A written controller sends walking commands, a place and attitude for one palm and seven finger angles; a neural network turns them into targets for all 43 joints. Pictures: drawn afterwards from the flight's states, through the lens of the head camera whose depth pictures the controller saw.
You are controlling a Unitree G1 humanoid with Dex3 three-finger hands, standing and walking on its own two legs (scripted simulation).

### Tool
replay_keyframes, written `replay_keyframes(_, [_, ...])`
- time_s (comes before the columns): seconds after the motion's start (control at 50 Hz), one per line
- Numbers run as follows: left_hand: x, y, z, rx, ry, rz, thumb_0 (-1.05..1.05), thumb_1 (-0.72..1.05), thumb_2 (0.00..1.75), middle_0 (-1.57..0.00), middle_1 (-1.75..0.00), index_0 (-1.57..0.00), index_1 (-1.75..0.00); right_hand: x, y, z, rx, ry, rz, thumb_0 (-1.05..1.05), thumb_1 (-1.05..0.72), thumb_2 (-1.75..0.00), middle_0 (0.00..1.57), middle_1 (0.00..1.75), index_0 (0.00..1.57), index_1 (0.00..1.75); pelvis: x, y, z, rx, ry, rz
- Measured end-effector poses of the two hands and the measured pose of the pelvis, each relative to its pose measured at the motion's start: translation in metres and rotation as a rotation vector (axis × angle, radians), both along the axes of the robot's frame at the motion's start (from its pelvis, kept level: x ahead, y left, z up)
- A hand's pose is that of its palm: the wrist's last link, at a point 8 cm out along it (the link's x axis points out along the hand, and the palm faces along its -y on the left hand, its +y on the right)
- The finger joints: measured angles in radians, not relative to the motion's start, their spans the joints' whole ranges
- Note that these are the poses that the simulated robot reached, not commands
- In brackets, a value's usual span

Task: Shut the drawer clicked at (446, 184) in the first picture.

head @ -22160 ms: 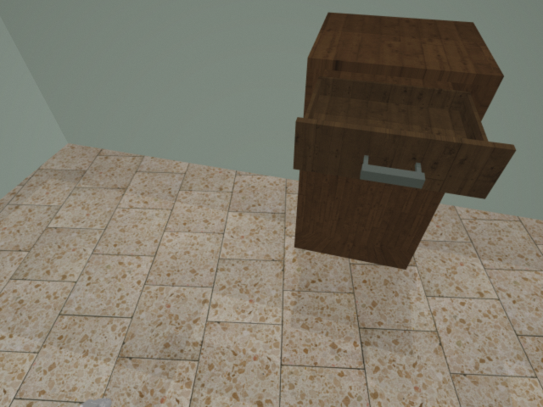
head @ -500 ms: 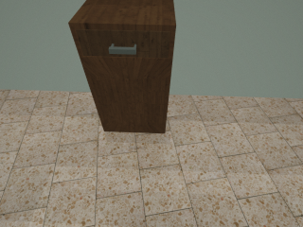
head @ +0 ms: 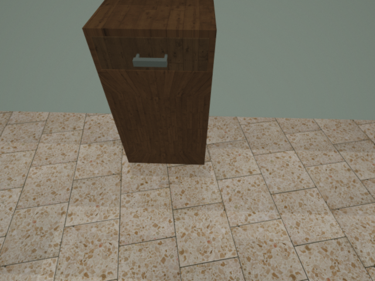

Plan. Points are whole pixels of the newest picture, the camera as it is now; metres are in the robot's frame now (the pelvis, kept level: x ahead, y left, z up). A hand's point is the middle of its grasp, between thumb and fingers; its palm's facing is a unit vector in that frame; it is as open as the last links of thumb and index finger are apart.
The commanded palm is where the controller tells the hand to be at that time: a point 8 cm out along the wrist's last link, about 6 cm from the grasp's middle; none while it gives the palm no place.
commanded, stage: stand and wait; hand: left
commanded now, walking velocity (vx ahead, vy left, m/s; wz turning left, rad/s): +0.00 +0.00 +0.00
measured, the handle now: (151, 59) +0.89 +0.20 +0.00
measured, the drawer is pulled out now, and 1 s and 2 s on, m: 0.00 0.00 0.00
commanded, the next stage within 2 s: none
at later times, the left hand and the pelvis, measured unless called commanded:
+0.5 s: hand out of the picture +0.03 +0.21 -0.17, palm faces +0.01 -0.96 -0.27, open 7.4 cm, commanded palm none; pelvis +0.00 +0.00 +0.00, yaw +0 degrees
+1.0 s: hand out of the picture +0.04 +0.22 -0.17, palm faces +0.01 -0.96 -0.27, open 7.4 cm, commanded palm none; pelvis +0.00 +0.00 +0.00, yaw +0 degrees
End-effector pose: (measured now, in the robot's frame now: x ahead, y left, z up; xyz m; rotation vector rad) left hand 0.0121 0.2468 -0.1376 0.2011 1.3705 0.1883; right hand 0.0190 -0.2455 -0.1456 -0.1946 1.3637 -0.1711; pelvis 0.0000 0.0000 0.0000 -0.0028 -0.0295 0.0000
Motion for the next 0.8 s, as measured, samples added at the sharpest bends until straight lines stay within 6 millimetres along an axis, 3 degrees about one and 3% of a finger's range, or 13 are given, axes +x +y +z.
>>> replay_keyframes(0.32, [0.015,0.004,0.001,0.0,-0.031,-0.018,0.0,0.91,0.9,-0.2,-0.3,-0.2,-0.3,0.002,-0.001,0.002,-0.01,-0.011,-0.006,0.0,-0.91,-0.9,0.21,0.3,0.2,0.3,0.001,0.002,0.0,0.0,0.0,-0.006])
replay_keyframes(0.8, [0.019,0.015,0.004,0.02,-0.038,-0.019,0.0,0.91,0.9,-0.2,-0.3,-0.2,-0.3,0.012,-0.006,0.005,-0.023,-0.027,0.005,0.0,-0.91,-0.9,0.21,0.3,0.2,0.3,0.004,0.004,0.001,0.002,0.0,-0.004])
